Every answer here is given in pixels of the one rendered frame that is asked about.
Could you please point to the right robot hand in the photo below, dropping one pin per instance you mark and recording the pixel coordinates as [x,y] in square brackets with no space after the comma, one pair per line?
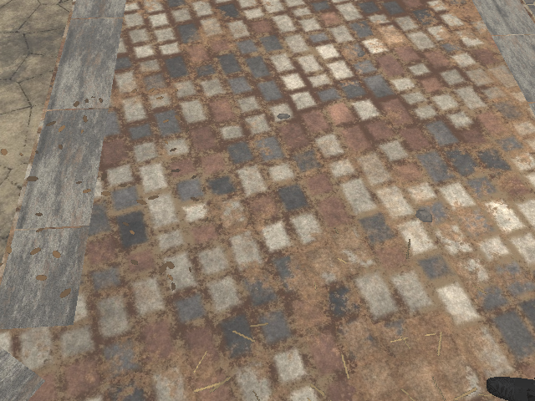
[512,389]

